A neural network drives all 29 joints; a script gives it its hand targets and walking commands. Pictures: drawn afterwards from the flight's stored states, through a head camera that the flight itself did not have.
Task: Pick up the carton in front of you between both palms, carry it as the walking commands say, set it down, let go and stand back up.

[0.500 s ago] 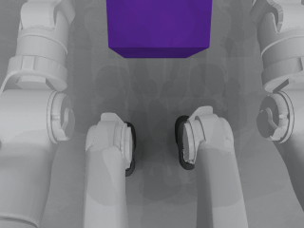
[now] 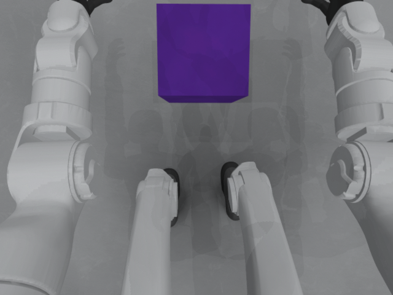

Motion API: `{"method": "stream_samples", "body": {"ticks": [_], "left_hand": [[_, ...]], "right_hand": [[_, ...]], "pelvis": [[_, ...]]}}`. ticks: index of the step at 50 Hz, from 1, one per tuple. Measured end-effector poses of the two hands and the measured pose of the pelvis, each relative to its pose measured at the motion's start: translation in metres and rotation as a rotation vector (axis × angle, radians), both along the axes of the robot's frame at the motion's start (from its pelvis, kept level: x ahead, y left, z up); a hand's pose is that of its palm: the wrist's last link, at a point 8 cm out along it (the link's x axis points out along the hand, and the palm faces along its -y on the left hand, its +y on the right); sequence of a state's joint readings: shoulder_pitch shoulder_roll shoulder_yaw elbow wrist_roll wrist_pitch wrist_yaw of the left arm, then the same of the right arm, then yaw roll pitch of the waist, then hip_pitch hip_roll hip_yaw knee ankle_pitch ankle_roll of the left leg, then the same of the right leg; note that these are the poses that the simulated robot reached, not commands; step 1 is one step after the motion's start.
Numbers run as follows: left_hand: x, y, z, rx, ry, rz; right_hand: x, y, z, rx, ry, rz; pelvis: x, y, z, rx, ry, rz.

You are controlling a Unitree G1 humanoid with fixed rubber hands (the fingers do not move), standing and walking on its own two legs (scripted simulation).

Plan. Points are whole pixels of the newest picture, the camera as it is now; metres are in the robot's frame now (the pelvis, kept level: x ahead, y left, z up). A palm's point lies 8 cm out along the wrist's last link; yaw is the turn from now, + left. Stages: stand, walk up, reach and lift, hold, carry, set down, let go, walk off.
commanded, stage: set down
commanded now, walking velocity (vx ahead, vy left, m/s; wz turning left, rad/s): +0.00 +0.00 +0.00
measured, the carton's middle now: (201, 63) +0.54 -0.03 -0.41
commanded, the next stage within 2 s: let go in 0.26 s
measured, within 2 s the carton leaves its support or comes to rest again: neither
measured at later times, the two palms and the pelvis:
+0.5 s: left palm out of the picture +0.52 +0.18 +0.02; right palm out of the picture +0.50 -0.23 +0.02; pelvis +0.03 +0.00 +0.13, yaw +0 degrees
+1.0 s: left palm out of the picture +0.35 +0.21 +0.13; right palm out of the picture +0.32 -0.24 +0.13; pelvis +0.09 +0.00 +0.22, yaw -1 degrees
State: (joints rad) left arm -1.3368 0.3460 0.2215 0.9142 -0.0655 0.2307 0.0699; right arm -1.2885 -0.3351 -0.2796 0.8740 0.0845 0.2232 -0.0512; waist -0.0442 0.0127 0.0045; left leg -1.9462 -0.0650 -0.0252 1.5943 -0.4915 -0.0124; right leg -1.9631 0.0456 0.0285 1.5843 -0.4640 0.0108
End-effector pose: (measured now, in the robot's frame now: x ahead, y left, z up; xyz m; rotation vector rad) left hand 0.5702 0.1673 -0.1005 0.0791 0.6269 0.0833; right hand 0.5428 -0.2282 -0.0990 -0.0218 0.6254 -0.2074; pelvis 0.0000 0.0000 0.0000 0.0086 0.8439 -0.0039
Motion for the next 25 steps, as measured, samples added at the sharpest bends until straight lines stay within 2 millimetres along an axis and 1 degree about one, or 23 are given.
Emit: {"method": "stream_samples", "body": {"ticks": [11,17,21,25], "left_hand": [[-0.003,0.003,0.070,-0.004,-0.002,-0.009],[-0.007,0.004,0.098,0.011,0.011,-0.017],[-0.021,0.007,0.109,0.053,0.037,-0.024],[-0.049,0.012,0.119,0.091,0.073,-0.029]], "right_hand": [[-0.003,0.000,0.069,0.001,-0.004,0.011],[-0.007,0.000,0.097,-0.012,0.009,0.027],[-0.019,0.000,0.108,-0.044,0.041,0.065],[-0.044,-0.003,0.118,-0.081,0.089,0.110]], "pelvis": [[0.010,-0.001,0.065,-0.001,-0.004,-0.002],[0.016,-0.001,0.096,-0.002,-0.019,-0.002],[0.023,-0.002,0.114,-0.001,-0.035,-0.001],[0.034,-0.003,0.134,0.002,-0.071,-0.001]]}}
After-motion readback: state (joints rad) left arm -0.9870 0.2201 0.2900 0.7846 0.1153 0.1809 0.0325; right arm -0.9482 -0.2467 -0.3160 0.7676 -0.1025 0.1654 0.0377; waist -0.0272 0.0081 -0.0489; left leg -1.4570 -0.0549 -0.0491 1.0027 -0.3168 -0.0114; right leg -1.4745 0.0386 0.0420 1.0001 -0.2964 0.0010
